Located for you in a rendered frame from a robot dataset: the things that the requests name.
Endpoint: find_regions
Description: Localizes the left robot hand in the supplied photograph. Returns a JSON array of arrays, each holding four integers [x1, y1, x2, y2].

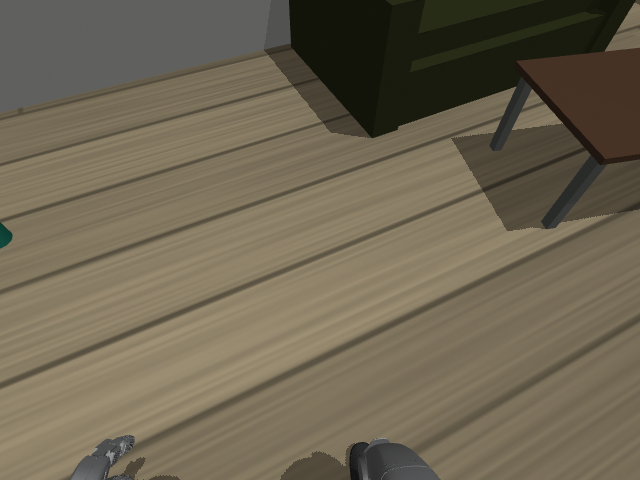
[[69, 435, 135, 480]]

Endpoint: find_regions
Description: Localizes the bottle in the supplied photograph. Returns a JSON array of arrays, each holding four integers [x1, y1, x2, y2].
[[0, 222, 13, 248]]

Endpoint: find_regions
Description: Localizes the coffee table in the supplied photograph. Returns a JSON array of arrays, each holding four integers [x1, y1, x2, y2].
[[489, 48, 640, 229]]

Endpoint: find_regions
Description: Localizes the sofa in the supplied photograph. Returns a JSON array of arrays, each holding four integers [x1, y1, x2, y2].
[[289, 0, 636, 138]]

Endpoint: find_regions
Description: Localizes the right robot foot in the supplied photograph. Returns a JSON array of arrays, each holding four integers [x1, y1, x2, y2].
[[349, 442, 369, 480]]

